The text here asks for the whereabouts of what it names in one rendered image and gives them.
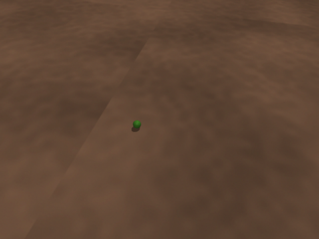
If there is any ball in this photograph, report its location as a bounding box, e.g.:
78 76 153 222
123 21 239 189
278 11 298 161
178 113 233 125
133 120 141 128

